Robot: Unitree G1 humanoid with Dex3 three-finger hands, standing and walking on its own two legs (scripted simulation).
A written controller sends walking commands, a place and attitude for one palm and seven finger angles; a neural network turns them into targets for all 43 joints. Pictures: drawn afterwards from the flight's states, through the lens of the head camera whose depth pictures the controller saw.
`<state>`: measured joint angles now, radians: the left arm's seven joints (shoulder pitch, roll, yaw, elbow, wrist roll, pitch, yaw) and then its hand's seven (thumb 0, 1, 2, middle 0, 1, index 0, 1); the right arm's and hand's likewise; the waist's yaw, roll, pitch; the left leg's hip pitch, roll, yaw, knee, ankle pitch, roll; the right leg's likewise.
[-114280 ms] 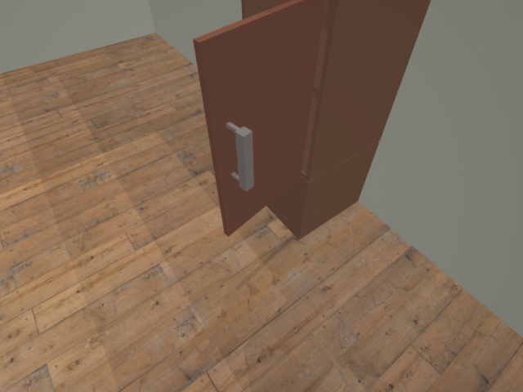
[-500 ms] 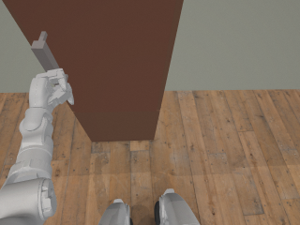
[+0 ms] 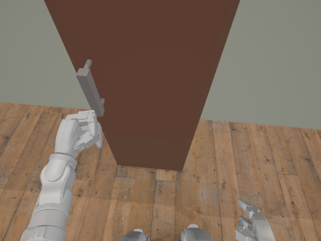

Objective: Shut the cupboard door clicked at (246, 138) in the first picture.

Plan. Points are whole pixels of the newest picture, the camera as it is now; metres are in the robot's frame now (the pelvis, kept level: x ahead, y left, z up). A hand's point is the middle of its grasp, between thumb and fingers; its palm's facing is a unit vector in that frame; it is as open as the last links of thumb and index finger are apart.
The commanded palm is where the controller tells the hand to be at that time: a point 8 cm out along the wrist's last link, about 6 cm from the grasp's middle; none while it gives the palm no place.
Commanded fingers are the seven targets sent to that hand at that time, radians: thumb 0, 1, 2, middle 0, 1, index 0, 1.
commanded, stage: draw the hand back to the body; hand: left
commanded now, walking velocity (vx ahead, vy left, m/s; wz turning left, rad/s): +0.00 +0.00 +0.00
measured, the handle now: (94, 89) +0.50 +0.22 +0.04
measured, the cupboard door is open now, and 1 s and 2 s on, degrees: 0 0 0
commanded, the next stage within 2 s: step back with the hand held close in 1.46 s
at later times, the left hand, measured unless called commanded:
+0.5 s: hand (57, 150) +0.27 +0.21 +0.14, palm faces +0.15 -0.97 -0.20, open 3.1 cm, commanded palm +0.22 +0.26 +0.15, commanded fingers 0.00 0.90 0.90 -0.97 -1.14 -0.97 -1.14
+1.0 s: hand out of the picture +0.21 +0.25 +0.22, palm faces +0.43 -0.82 -0.37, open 5.5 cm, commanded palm +0.16 +0.29 +0.23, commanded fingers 0.00 0.90 0.90 -0.28 -0.39 -0.28 -0.39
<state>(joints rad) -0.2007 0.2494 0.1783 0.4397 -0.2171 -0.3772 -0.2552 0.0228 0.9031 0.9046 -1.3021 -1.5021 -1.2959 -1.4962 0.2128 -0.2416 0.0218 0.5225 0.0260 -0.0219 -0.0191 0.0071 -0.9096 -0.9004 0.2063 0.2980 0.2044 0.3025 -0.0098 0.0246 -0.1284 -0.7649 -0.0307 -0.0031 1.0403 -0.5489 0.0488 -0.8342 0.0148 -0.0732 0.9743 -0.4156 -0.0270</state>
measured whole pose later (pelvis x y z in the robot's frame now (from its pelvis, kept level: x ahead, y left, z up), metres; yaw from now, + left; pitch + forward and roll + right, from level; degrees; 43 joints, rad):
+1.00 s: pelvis +0.02 -0.01 +0.07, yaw +0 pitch -3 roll -1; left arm 0.41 0.34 0.30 -0.31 -0.07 -0.07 0.09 0.02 0.90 0.90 -0.55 -0.68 -0.55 -0.67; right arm 0.21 -0.22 0.05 0.61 0.01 -0.12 -0.07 0.01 -0.91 -0.90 0.21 0.30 0.20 0.30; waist 0.07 0.08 -0.02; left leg -0.07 -0.04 0.00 0.46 -0.32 0.04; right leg -0.16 0.02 -0.05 0.45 -0.23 -0.03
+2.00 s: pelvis -0.02 +0.02 +0.06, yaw -1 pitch +0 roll +0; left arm 0.53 0.43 0.43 -0.47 -0.05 -0.16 0.14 0.02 0.89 0.90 -0.22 -0.30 -0.21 -0.30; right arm 0.22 -0.24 -0.02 0.56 0.01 0.01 -0.08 0.01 -0.91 -0.90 0.21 0.30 0.20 0.30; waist 0.00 0.02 -0.02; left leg -0.23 -0.07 0.05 0.54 -0.30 0.07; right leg -0.34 -0.01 0.00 0.55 -0.19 0.00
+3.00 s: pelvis -0.15 +0.00 +0.04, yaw +4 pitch +1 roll -1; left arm 0.49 0.44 0.46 -0.58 -0.01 -0.29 0.16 0.02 0.89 0.90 -0.22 -0.30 -0.21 -0.30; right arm 0.21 -0.21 -0.02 0.59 0.00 -0.04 -0.04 0.01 -0.91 -0.90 0.21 0.30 0.21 0.30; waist -0.04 -0.06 -0.01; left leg -0.53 -0.02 0.02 0.73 -0.38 0.02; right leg -0.50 0.01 0.02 0.60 -0.14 0.01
